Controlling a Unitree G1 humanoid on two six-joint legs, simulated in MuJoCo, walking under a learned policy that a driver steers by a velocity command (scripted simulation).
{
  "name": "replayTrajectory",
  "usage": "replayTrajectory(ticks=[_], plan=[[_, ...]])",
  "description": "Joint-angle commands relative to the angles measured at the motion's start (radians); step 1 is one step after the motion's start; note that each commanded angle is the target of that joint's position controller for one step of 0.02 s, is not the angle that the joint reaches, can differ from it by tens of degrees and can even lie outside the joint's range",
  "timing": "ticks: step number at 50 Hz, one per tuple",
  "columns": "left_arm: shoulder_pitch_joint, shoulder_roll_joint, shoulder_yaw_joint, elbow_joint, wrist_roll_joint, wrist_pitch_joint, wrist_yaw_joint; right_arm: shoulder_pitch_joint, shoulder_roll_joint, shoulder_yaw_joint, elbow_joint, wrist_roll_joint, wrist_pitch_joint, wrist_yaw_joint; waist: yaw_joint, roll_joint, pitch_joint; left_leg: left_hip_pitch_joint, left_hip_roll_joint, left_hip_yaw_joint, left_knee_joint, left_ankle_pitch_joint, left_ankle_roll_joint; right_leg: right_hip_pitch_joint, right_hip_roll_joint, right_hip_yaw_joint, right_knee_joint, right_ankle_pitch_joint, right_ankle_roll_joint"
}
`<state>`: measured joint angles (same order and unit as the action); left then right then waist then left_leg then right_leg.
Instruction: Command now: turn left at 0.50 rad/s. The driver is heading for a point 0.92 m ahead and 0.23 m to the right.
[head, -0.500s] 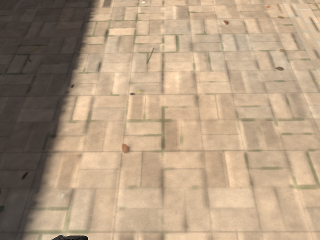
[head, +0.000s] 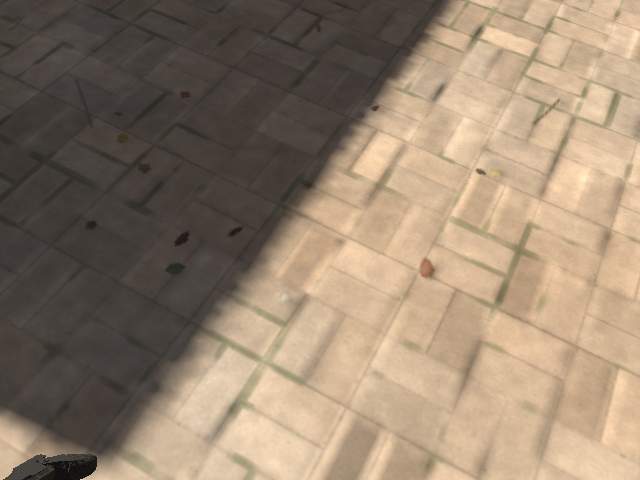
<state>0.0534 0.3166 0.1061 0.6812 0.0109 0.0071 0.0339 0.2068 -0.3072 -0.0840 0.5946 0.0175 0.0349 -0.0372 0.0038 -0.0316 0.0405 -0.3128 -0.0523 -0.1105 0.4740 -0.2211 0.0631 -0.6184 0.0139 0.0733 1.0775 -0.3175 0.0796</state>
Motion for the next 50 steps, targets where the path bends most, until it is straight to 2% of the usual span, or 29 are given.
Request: replayTrajectory(ticks=[1, 5, 6, 8, 10, 13, 17, 18, 19, 21, 22, 23, 24, 25, 26, 27, 29, 31, 34, 38, 41, 43, 44, 45, 46, 47, 48, 49, 50], plan=[[0.008, 0.041, -0.004, -0.032, -0.007, -0.006, -0.003, -0.047, -0.128, -0.027, -0.084, -0.011, -0.016, -0.011, -0.005, 0.147, -0.190, 0.225, 0.222, -0.179, -0.069, 0.417, 0.143, -0.023, -0.019, -0.009, -0.103, 0.062, 0.020], [0.027, 0.012, -0.025, -0.014, -0.015, -0.002, -0.022, -0.070, -0.032, 0.023, -0.051, -0.050, -0.024, 0.009, -0.019, 0.176, -0.167, 0.113, 0.222, -0.130, -0.089, 0.343, 0.143, 0.190, -0.081, -0.030, -0.270, 0.055, 0.008], [0.026, 0.020, -0.025, -0.015, -0.019, -0.002, -0.027, -0.070, -0.038, 0.025, -0.041, -0.056, -0.028, 0.017, -0.028, 0.184, -0.144, 0.089, 0.228, -0.128, -0.098, 0.314, 0.148, 0.228, -0.078, -0.045, -0.299, 0.043, 0.000], [0.010, 0.075, -0.018, -0.036, -0.043, -0.007, -0.035, -0.001, -0.154, -0.012, -0.023, -0.044, -0.032, 0.029, -0.086, 0.213, -0.087, 0.099, 0.263, -0.217, -0.206, -0.247, 0.171, 0.163, -0.041, -0.102, -0.280, -0.022, -0.039], [-0.022, 0.102, -0.012, -0.058, -0.065, -0.023, -0.044, 0.025, -0.173, -0.019, -0.006, -0.030, -0.048, 0.028, -0.103, 0.222, 0.017, 0.169, 0.333, -0.347, -0.273, -0.524, 0.178, -0.009, -0.062, -0.060, -0.280, -0.097, -0.091], [-0.011, 0.062, -0.023, -0.061, -0.062, -0.059, -0.059, 0.070, -0.140, -0.020, 0.017, -0.014, -0.085, 0.015, -0.105, 0.159, 0.025, 0.370, 0.396, -0.355, -0.275, -0.447, 0.169, -0.184, -0.110, -0.013, -0.265, -0.118, -0.151], [0.007, 0.032, -0.037, -0.072, -0.060, -0.065, -0.074, 0.053, -0.136, -0.030, 0.018, -0.009, -0.110, 0.030, -0.086, 0.115, -0.010, 0.372, 0.377, -0.202, -0.290, -0.319, 0.134, -0.137, -0.138, -0.060, -0.283, -0.093, -0.167], [-0.004, 0.066, -0.029, -0.080, 0.037, -0.028, -0.107, 0.086, -0.137, -0.025, 0.039, -0.091, -0.105, 0.038, -0.081, 0.110, -0.038, 0.300, 0.332, -0.095, -0.308, -0.336, 0.106, 0.006, -0.063, -0.138, -0.354, -0.075, -0.157], [0.029, 0.059, -0.027, -0.078, 0.033, -0.015, -0.120, 0.043, -0.145, -0.031, 0.041, -0.088, -0.104, 0.045, -0.051, 0.160, -0.024, 0.214, 0.296, -0.012, -0.300, -0.319, 0.081, 0.123, -0.048, -0.175, -0.401, -0.044, -0.159], [0.193, 0.069, -0.020, -0.025, 0.019, -0.011, -0.121, -0.010, -0.145, -0.028, 0.041, -0.069, -0.101, 0.046, 0.046, 0.119, -0.051, 0.032, 0.238, 0.137, -0.132, -0.198, 0.039, 0.427, 0.032, -0.267, -0.464, 0.012, -0.174], [0.378, 0.110, 0.001, 0.034, 0.022, -0.017, -0.111, -0.016, -0.124, -0.017, 0.042, -0.072, -0.103, 0.042, 0.132, 0.020, -0.119, -0.091, 0.192, 0.231, 0.146, 0.042, 0.016, 0.655, 0.061, -0.227, -0.465, -0.056, -0.199], [0.616, 0.211, 0.028, 0.083, 0.027, -0.026, -0.088, -0.092, -0.053, 0.008, 0.000, -0.086, -0.103, 0.044, 0.245, -0.249, -0.181, -0.335, 0.105, 0.306, 0.617, -0.001, -0.032, 0.843, -0.138, 0.142, -0.615, -0.379, -0.271], [0.544, 0.254, 0.017, 0.033, 0.017, -0.034, -0.082, -0.184, 0.010, 0.026, -0.085, -0.088, -0.115, 0.051, 0.193, -0.388, -0.128, -0.676, -0.044, 0.130, 0.792, -0.305, -0.056, 0.856, -0.286, 0.740, -0.911, -0.611, -0.362], [0.448, 0.232, 0.017, 0.001, 0.016, -0.026, -0.069, -0.195, -0.034, 0.028, -0.089, -0.092, -0.130, 0.063, 0.166, -0.202, -0.058, -0.770, 0.052, 0.031, 0.874, -0.226, -0.054, 0.838, -0.332, 0.757, -0.933, -0.552, -0.397], [0.422, 0.211, 0.014, -0.004, 0.017, -0.026, -0.059, -0.175, -0.078, 0.022, -0.066, -0.087, -0.143, 0.074, 0.133, -0.061, -0.051, -0.738, 0.098, 0.028, 0.848, -0.134, -0.055, 0.787, -0.315, 0.652, -0.878, -0.447, -0.394], [0.406, 0.198, 0.011, 0.000, 0.012, -0.028, -0.055, -0.115, -0.093, 0.021, -0.035, -0.088, -0.144, 0.077, 0.082, 0.019, -0.018, -0.660, 0.132, 0.036, 0.775, -0.083, -0.066, 0.693, -0.268, 0.535, -0.866, -0.353, -0.372], [0.350, 0.163, -0.007, -0.012, 0.001, -0.045, -0.048, -0.065, -0.094, 0.028, -0.007, -0.100, -0.117, 0.083, 0.027, -0.020, 0.022, -0.530, 0.156, 0.058, 0.663, -0.030, -0.100, 0.537, -0.172, 0.405, -0.917, -0.249, -0.345], [0.365, 0.148, -0.012, 0.004, -0.006, -0.062, -0.052, -0.111, -0.096, 0.035, -0.018, -0.090, -0.086, 0.085, 0.023, -0.025, 0.065, -0.498, 0.141, 0.097, 0.587, 0.013, -0.124, 0.465, -0.120, 0.335, -0.954, -0.120, -0.355], [0.401, 0.123, -0.021, 0.045, -0.009, -0.085, -0.054, -0.194, -0.058, 0.057, -0.025, -0.069, -0.084, 0.096, 0.047, -0.026, 0.090, -0.449, 0.120, 0.167, 0.348, 0.178, -0.112, 0.488, -0.076, 0.193, -0.982, 0.172, -0.322], [0.457, 0.121, -0.034, 0.109, -0.017, -0.114, -0.050, -0.319, -0.037, 0.072, -0.046, -0.045, -0.090, 0.101, 0.093, -0.035, 0.093, -0.330, 0.092, 0.239, 0.124, 0.325, -0.015, 0.603, -0.125, 0.088, -1.057, 0.519, -0.258], [0.437, 0.173, -0.028, 0.137, 0.010, -0.118, -0.034, -0.217, -0.074, 0.059, -0.009, -0.039, -0.090, 0.089, 0.013, -0.085, -0.010, -0.156, -0.009, 0.268, 0.104, 0.212, 0.058, 0.753, -0.172, -0.014, -0.901, 1.159, -0.207], [0.389, 0.198, -0.017, 0.136, 0.051, -0.092, -0.014, 0.101, -0.138, 0.030, 0.088, -0.026, -0.083, 0.070, -0.141, -0.117, -0.168, 0.115, -0.086, 0.268, 0.157, 0.073, 0.093, 0.766, -0.198, -0.065, -0.529, 1.462, -0.185], [0.325, 0.203, -0.016, 0.124, 0.057, -0.079, -0.007, 0.329, -0.166, 0.011, 0.158, -0.028, -0.079, 0.055, -0.264, -0.070, -0.242, 0.352, -0.058, 0.235, 0.123, 0.033, 0.118, 0.630, -0.173, -0.115, -0.203, 1.391, -0.172], [0.324, 0.124, -0.037, 0.078, 0.033, -0.086, -0.016, 0.442, -0.261, -0.028, 0.185, -0.043, -0.072, 0.040, -0.265, 0.134, -0.306, 0.605, 0.115, -0.102, 0.121, -0.309, 0.227, 0.284, -0.047, -0.124, 0.280, 0.873, -0.134], [0.370, 0.049, -0.058, 0.049, 0.018, -0.114, -0.046, 0.351, -0.269, -0.031, 0.192, -0.040, -0.066, 0.051, -0.125, 0.383, -0.342, 0.699, 0.305, -0.730, -0.133, -0.436, 0.356, -0.046, 0.142, -0.041, 0.506, -0.071, -0.097], [0.283, 0.089, -0.068, 0.023, 0.027, -0.128, -0.042, 0.232, -0.218, -0.029, 0.167, -0.035, -0.072, 0.060, -0.121, 0.219, -0.235, 0.624, 0.304, -0.785, -0.208, -0.434, 0.363, -0.157, 0.075, 0.056, 0.524, -0.011, -0.121], [0.211, 0.107, -0.074, 0.007, 0.032, -0.141, -0.045, 0.217, -0.176, -0.023, 0.173, -0.028, -0.078, 0.061, -0.108, 0.070, -0.168, 0.498, 0.295, -0.670, -0.217, -0.382, 0.339, -0.144, 0.010, 0.082, 0.453, 0.037, -0.125], [0.177, 0.096, -0.084, -0.008, 0.042, -0.143, -0.047, 0.213, -0.134, -0.014, 0.188, -0.029, -0.082, 0.056, -0.072, -0.015, -0.094, 0.346, 0.256, -0.583, -0.244, -0.308, 0.301, -0.096, -0.030, 0.065, 0.335, 0.049, -0.130], [0.140, 0.085, -0.089, -0.031, 0.060, -0.130, -0.046, 0.201, -0.104, -0.001, 0.207, -0.030, -0.088, 0.050, -0.031, -0.032, -0.028, 0.209, 0.202, -0.495, -0.263, -0.229, 0.272, -0.052, -0.053, 0.058, 0.267, 0.028, -0.116]])
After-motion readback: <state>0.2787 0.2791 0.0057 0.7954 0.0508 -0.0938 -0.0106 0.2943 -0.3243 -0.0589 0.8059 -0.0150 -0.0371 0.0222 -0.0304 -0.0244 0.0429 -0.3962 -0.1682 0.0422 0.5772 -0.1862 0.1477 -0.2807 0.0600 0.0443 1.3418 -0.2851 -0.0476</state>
